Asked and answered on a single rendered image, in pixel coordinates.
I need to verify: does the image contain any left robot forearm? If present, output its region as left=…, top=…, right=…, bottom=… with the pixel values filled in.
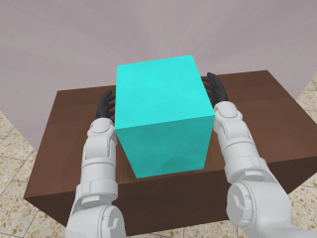
left=64, top=117, right=118, bottom=238

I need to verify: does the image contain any right robot hand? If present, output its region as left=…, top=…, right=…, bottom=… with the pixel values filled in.
left=201, top=72, right=229, bottom=108

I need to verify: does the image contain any left robot upper arm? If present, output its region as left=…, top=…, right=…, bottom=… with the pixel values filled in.
left=65, top=204, right=127, bottom=238

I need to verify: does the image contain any left robot hand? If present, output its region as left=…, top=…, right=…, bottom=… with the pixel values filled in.
left=95, top=89, right=116, bottom=123

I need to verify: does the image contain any pedestal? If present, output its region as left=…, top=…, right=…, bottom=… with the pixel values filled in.
left=23, top=69, right=317, bottom=237

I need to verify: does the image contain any right robot forearm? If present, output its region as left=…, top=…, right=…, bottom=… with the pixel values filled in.
left=213, top=101, right=293, bottom=218

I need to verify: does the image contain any right robot upper arm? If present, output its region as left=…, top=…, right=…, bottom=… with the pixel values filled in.
left=226, top=180, right=317, bottom=238

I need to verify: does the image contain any carton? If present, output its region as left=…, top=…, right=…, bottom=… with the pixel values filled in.
left=114, top=55, right=216, bottom=179

